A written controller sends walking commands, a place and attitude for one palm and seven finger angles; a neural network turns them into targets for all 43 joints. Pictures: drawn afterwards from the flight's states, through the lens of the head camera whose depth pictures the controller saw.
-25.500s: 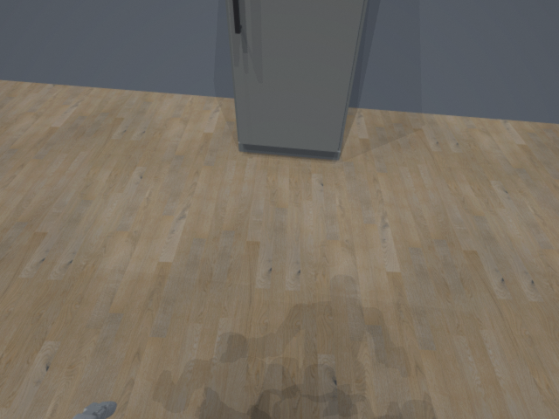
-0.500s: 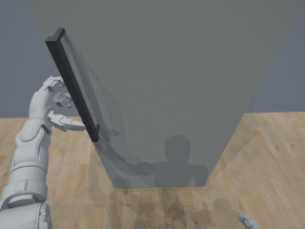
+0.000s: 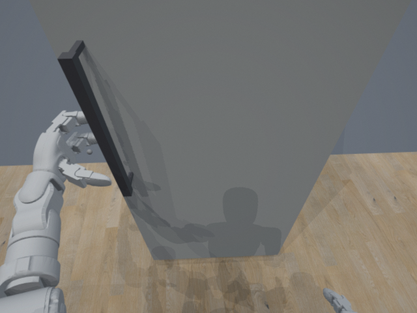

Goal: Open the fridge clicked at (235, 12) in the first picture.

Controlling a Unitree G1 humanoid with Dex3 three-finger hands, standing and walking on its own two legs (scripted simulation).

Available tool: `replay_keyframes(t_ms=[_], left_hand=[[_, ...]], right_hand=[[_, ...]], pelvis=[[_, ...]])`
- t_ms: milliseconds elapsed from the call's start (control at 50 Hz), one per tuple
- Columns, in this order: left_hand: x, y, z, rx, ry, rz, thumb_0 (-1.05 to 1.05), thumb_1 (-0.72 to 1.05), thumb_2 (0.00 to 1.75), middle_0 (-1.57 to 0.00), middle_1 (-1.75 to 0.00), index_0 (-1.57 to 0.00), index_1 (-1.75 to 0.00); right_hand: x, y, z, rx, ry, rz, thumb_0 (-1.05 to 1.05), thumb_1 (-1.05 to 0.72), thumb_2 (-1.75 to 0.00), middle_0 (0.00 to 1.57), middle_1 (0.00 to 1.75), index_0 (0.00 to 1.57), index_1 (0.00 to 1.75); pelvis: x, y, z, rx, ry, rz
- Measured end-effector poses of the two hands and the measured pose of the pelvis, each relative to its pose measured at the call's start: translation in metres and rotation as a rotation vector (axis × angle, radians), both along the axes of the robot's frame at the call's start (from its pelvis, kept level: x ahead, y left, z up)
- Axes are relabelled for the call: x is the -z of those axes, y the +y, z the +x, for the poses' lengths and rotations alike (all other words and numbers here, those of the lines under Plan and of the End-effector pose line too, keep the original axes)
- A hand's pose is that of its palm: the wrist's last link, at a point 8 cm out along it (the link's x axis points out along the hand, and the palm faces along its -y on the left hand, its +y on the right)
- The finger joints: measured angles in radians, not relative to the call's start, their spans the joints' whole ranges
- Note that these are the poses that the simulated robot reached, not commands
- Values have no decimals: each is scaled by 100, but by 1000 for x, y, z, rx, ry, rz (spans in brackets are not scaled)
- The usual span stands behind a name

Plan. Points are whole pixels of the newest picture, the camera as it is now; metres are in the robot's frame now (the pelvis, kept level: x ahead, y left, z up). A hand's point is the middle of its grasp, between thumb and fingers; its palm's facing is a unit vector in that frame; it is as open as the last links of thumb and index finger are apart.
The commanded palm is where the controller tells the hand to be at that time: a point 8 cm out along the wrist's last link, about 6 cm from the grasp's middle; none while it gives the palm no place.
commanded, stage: slide the fingers in behind the handle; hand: left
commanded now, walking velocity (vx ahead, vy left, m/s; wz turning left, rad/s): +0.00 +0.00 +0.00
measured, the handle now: (108, 134) +0.42 +0.22 +0.13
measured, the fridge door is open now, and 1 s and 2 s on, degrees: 0 0 0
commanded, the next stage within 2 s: grip the handle and tug to test in 1.42 s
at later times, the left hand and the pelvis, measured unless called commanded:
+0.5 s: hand (99, 154) +0.36 +0.21 +0.13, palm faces +0.07 -1.00 +0.00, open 14.0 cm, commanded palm +0.33 +0.27 +0.13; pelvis +0.01 +0.01 +0.00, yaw +0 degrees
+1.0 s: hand (103, 156) +0.36 +0.20 +0.14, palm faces +0.10 -1.00 +0.00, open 14.2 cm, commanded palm +0.33 +0.25 +0.13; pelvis +0.00 +0.01 +0.00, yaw +1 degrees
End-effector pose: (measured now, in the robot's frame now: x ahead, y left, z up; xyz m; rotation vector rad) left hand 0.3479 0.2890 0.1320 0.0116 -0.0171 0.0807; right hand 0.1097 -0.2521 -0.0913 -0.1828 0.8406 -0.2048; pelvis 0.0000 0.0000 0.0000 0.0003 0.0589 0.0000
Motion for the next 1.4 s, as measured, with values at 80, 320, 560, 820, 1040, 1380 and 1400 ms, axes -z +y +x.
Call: replay_keyframes(t_ms=[80, 320, 560, 820, 1040, 1380, 1400], left_hand=[[1, 1, -7, 1, -4, -4, -1, -50, 30, -31, -121, -31, -120], [-3, -12, -4, 26, -9, -5, -1, -51, 30, -30, -120, -30, -120], [-3, -20, -15, -4, -4, -2, -1, -50, 30, -30, -120, -30, -120], [-4, -25, -19, -17, 4, -9, -1, -50, 30, -27, -119, -26, -118], [-5, -34, -16, -12, -5, -11, -1, -50, 30, -27, -120, -25, -119], [-3, -37, -9, -4, -2, -11, -1, -50, 30, -30, -120, -30, -120], [-3, -37, -9, -4, -6, -9, -1, -50, 30, -30, -120, -30, -120]], right_hand=[[-3, 6, 11, -17, -27, 1, 2, -91, -90, 20, 30, 21, 30], [-9, 25, 37, -71, -68, 3, 2, -91, -90, 20, 30, 21, 30], [-11, 31, 37, -63, -72, 30, 2, -91, -90, 20, 30, 21, 30], [-9, 22, 29, -66, -49, 5, 2, -91, -90, 20, 30, 21, 30], [-7, 17, 21, -53, -44, 10, 2, -91, -90, 20, 30, 21, 30], [-6, 13, 19, -44, -32, 11, 2, -91, -90, 20, 30, 21, 30], [-6, 13, 19, -44, -33, 12, 2, -91, -90, 20, 30, 21, 30]], pelvis=[[0, 3, 2, -4, -7, -3], [-1, 12, 3, -22, -11, -7], [-3, 14, 7, -5, -30, -3], [-4, 9, -2, -23, -42, -5], [-4, 5, -4, -17, -44, -2], [-3, 2, -3, -11, -35, -1], [-3, 2, -3, -10, -35, -1]])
